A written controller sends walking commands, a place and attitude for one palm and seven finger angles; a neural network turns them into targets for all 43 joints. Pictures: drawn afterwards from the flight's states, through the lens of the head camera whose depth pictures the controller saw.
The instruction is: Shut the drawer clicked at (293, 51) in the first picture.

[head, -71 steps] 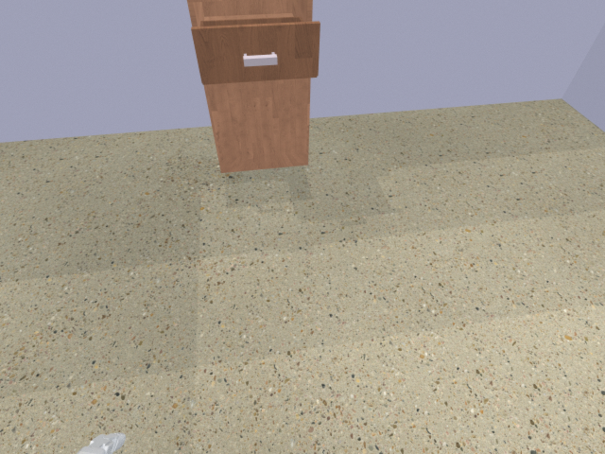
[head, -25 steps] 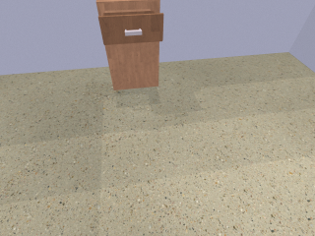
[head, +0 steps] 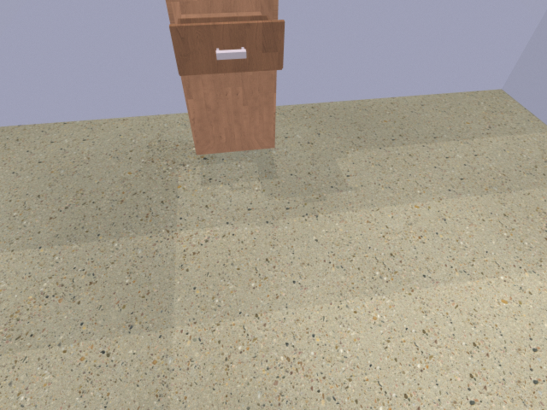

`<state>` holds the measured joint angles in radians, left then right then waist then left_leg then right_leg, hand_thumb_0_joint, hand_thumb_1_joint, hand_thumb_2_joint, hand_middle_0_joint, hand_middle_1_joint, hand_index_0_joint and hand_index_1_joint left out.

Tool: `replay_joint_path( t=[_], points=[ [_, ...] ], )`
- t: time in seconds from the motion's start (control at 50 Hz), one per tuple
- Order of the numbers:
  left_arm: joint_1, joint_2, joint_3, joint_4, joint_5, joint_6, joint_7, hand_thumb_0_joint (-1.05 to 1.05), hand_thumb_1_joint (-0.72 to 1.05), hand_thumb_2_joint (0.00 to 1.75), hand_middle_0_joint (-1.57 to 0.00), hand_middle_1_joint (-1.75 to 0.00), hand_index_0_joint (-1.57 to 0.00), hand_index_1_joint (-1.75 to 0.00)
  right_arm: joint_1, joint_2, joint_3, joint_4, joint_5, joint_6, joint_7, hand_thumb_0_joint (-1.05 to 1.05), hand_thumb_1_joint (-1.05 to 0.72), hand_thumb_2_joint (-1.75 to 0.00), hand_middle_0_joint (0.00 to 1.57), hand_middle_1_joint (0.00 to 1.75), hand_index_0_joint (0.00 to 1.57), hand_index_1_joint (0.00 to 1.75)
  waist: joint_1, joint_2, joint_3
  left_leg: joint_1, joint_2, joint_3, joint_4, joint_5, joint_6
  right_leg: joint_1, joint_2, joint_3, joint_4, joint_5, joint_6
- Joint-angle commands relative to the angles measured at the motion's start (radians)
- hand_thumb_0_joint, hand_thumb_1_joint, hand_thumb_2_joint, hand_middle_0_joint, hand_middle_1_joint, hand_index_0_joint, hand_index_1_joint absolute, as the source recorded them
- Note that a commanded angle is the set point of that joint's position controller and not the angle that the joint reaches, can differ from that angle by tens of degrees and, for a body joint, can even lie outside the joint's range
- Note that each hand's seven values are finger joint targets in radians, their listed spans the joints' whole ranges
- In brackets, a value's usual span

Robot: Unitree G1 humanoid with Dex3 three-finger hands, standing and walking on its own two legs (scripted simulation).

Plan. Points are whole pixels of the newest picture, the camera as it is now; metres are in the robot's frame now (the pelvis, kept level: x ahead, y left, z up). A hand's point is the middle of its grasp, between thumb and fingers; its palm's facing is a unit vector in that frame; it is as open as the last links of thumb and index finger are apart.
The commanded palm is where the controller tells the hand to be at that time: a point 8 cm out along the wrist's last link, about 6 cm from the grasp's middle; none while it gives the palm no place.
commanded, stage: look at it before walking up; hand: left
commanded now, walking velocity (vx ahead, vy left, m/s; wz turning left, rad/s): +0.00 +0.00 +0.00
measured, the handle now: (230, 52) +1.31 +0.24 -0.06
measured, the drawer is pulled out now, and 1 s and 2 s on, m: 0.28 0.28 0.28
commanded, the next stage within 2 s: walk to a spot facing it in 0.22 s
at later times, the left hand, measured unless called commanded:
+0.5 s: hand out of the picture +0.06 +0.23 -0.17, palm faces -0.03 -0.96 -0.29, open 7.4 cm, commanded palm none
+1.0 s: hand (210, 381) +0.21 +0.13 -0.18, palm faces -0.05 -0.98 -0.21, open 7.4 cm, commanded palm none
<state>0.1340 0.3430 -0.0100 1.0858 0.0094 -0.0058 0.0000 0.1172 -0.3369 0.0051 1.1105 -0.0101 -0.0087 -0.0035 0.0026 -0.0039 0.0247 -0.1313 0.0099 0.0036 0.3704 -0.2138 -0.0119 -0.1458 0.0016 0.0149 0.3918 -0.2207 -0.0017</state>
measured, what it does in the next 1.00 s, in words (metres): walks ahead: right foot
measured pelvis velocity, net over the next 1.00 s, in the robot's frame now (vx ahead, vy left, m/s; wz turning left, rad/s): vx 0.19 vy -0.05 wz -0.12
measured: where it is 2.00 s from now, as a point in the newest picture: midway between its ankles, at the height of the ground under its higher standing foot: (303, 320)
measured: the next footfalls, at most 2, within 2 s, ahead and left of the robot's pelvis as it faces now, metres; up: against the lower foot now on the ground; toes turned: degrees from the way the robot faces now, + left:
right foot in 0.82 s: +0.16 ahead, -0.12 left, +0.00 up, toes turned -12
left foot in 1.28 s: +0.50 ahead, +0.04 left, +0.00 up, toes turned +1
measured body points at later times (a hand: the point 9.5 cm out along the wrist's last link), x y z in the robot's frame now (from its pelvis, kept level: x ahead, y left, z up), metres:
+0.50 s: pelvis +0.02 +0.00 -0.01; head +0.01 +0.00 +0.44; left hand +0.07 +0.28 -0.15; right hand +0.07 -0.28 -0.15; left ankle -0.01 +0.13 -0.74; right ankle -0.01 -0.12 -0.75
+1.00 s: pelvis +0.19 -0.05 -0.01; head +0.19 -0.05 +0.44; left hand +0.21 +0.18 -0.16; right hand +0.12 -0.27 -0.17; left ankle +0.16 +0.09 -0.65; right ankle +0.13 -0.11 -0.75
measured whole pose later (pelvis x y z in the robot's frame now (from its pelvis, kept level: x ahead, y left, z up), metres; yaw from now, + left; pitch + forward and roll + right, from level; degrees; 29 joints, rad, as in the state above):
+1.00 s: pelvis +0.19 -0.05 -0.01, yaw -7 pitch -1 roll +1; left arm 0.33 0.16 0.03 1.06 0.02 -0.09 0.01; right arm 0.35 -0.16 -0.04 1.16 -0.02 -0.01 0.00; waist 0.01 -0.01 0.03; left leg -0.47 0.10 0.08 1.24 -0.35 0.00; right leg -0.13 0.01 -0.11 0.53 -0.38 -0.06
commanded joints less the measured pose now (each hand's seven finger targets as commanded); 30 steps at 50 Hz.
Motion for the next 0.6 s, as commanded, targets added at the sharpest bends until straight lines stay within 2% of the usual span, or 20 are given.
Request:
replay_joint_path(
  t=[0.0,0.08,0.12,0.24,0.3,0.32,0.34,0.36,0.4,0.46,0.52,0.58],
  points=[
    [-0.036,0.204,0.043,-0.064,0.002,-0.022,0.012,0.00,0.90,0.90,-0.20,-0.30,-0.20,-0.30,-0.049,-0.208,-0.041,-0.064,0.003,-0.027,-0.012,0.00,-0.90,-0.90,0.20,0.30,0.20,0.30,-0.003,-0.002,-0.066,0.028,0.116,-0.089,-0.049,0.182,0.040,0.001,-0.121,0.100,-0.059,0.196,-0.030],
    [-0.036,0.205,0.043,-0.065,0.001,-0.023,0.012,0.00,0.90,0.90,-0.20,-0.30,-0.20,-0.30,-0.053,-0.210,-0.040,-0.064,0.003,-0.027,-0.012,0.00,-0.90,-0.90,0.20,0.30,0.20,0.30,-0.003,-0.003,-0.074,0.039,0.116,-0.088,-0.047,0.204,0.039,0.010,-0.123,0.099,-0.057,0.221,-0.031],
    [-0.037,0.204,0.043,-0.065,0.002,-0.021,0.012,0.00,0.90,0.90,-0.20,-0.30,-0.20,-0.30,-0.055,-0.210,-0.041,-0.065,0.002,-0.027,-0.012,0.00,-0.90,-0.90,0.20,0.30,0.20,0.30,-0.002,0.010,-0.061,0.036,0.116,-0.088,-0.055,0.196,0.038,0.004,-0.120,0.096,-0.061,0.207,-0.028],
    [-0.039,0.206,0.041,-0.064,0.001,-0.021,0.011,0.00,0.90,0.90,-0.20,-0.30,-0.20,-0.30,-0.061,-0.213,-0.040,-0.064,0.003,-0.026,-0.012,0.00,-0.90,-0.90,0.20,0.30,0.20,0.30,-0.003,0.000,-0.050,0.038,0.116,-0.090,-0.062,0.180,0.039,-0.002,-0.119,0.100,-0.071,0.192,-0.027],
    [-0.036,0.208,0.043,-0.064,0.002,-0.023,0.012,0.00,0.90,0.90,-0.20,-0.30,-0.20,-0.30,-0.059,-0.213,-0.040,-0.065,0.003,-0.027,-0.012,0.00,-0.90,-0.90,0.20,0.30,0.20,0.30,-0.004,0.000,-0.066,0.047,0.117,-0.086,-0.060,0.198,0.038,0.012,-0.124,0.099,-0.070,0.218,-0.029],
    [0.002,0.131,0.028,-0.045,-0.001,-0.014,0.014,0.00,0.90,0.90,-0.20,-0.30,-0.20,-0.30,-0.026,-0.136,-0.021,-0.047,-0.001,-0.020,-0.010,0.00,-0.90,-0.90,0.20,0.30,0.20,0.30,-0.004,-0.008,-0.096,0.058,0.117,-0.071,-0.050,0.157,0.027,0.023,-0.121,0.094,-0.068,0.170,-0.019],
    [0.038,0.080,0.016,-0.032,0.001,-0.002,0.016,0.00,0.90,0.90,-0.20,-0.30,-0.20,-0.30,0.013,-0.082,-0.009,-0.035,-0.005,-0.010,-0.007,0.00,-0.90,-0.90,0.20,0.30,0.20,0.30,-0.002,-0.010,-0.085,0.050,0.108,-0.055,-0.036,0.063,0.018,0.011,-0.112,0.095,-0.058,0.057,-0.015],
    [0.063,0.076,0.017,-0.026,0.005,0.005,0.012,0.00,0.90,0.90,-0.20,-0.30,-0.20,-0.30,0.031,-0.077,-0.009,-0.031,-0.008,-0.003,-0.004,0.00,-0.90,-0.90,0.20,0.30,0.20,0.30,0.002,-0.012,-0.063,0.031,0.101,-0.049,-0.025,-0.064,0.022,-0.017,-0.104,0.109,-0.066,-0.092,-0.020],
    [0.079,0.089,0.027,-0.031,0.012,0.015,0.000,0.00,0.90,0.90,-0.20,-0.30,-0.20,-0.30,0.044,-0.083,-0.018,-0.034,-0.014,0.003,0.001,0.00,-0.90,-0.90,0.20,0.30,0.20,0.30,0.003,-0.020,0.038,-0.060,0.087,-0.049,-0.034,-0.286,0.027,-0.086,-0.091,0.141,-0.084,-0.306,-0.035],
    [0.118,0.089,0.040,-0.042,0.016,0.015,-0.010,0.00,0.90,0.90,-0.20,-0.30,-0.20,-0.30,0.069,-0.086,-0.028,-0.046,-0.016,0.002,0.003,0.00,-0.90,-0.90,0.20,0.30,0.20,0.30,0.009,-0.031,0.124,-0.131,0.087,-0.050,0.001,-0.389,0.040,-0.148,-0.078,0.170,-0.073,-0.404,-0.059],
    [0.161,0.056,0.050,-0.050,0.013,0.002,-0.012,0.00,0.90,0.90,-0.20,-0.30,-0.20,-0.30,0.122,-0.064,-0.034,-0.052,-0.014,-0.015,-0.001,0.00,-0.90,-0.90,0.20,0.30,0.20,0.30,0.000,-0.022,0.146,-0.126,0.098,-0.050,0.047,-0.323,0.057,-0.171,-0.072,0.189,-0.017,-0.331,-0.084],
    [0.190,0.019,0.055,-0.057,0.012,-0.013,-0.013,0.00,0.90,0.90,-0.20,-0.30,-0.20,-0.30,0.185,-0.063,-0.045,-0.046,-0.009,-0.031,-0.006,0.00,-0.90,-0.90,0.20,0.30,0.20,0.30,-0.013,0.033,0.112,-0.055,0.155,-0.102,0.054,-0.272,0.093,-0.220,-0.035,0.140,0.117,-0.225,-0.082]
  ],
)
